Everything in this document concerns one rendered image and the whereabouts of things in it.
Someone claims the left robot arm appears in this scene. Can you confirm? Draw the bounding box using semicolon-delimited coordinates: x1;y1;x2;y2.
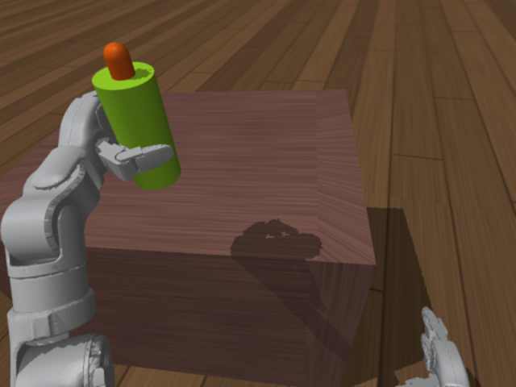
1;146;115;387

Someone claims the left robot hand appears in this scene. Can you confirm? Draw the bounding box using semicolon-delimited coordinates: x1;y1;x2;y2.
58;90;174;182

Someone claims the right robot hand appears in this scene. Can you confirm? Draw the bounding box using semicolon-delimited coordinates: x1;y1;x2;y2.
395;306;470;387

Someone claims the bottle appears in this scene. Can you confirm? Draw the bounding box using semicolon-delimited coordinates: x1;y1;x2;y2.
92;42;181;190

